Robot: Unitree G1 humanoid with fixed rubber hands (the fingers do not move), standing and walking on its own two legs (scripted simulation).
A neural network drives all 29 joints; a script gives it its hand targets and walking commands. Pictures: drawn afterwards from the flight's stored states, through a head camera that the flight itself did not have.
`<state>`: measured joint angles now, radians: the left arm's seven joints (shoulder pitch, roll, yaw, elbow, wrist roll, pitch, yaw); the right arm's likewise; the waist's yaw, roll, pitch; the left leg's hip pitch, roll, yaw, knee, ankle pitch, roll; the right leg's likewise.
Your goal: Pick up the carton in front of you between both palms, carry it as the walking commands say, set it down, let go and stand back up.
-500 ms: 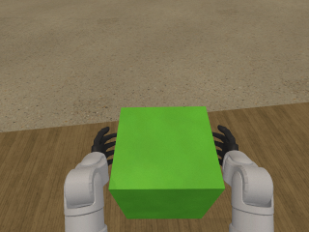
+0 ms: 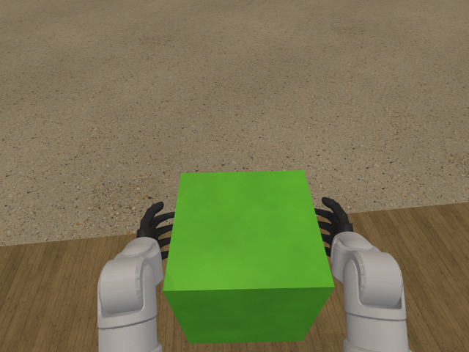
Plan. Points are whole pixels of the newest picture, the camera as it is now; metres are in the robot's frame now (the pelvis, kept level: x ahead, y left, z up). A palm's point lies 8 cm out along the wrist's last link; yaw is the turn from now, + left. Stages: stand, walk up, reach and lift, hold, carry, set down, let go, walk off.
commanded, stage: carry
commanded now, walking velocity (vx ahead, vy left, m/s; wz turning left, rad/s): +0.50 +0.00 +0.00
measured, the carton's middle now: (244, 260) +0.28 +0.00 +0.00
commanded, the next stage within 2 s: none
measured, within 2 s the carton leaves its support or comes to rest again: neither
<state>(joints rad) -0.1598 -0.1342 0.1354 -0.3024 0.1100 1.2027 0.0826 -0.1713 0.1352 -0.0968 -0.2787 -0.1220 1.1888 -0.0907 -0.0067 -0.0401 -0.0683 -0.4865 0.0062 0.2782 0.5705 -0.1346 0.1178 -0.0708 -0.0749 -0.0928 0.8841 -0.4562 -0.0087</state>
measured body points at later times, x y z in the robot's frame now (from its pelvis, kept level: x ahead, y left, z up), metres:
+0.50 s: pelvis +0.34 -0.03 -0.01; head +0.33 -0.04 +0.44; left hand +0.64 +0.13 +0.11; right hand +0.65 -0.17 +0.11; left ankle +0.12 +0.07 -0.67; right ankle +0.45 -0.09 -0.72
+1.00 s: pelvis +0.59 -0.02 +0.00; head +0.67 -0.01 +0.45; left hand +0.99 +0.12 +0.09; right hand +0.99 -0.18 +0.10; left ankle +0.69 +0.04 -0.71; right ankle +0.48 -0.11 -0.66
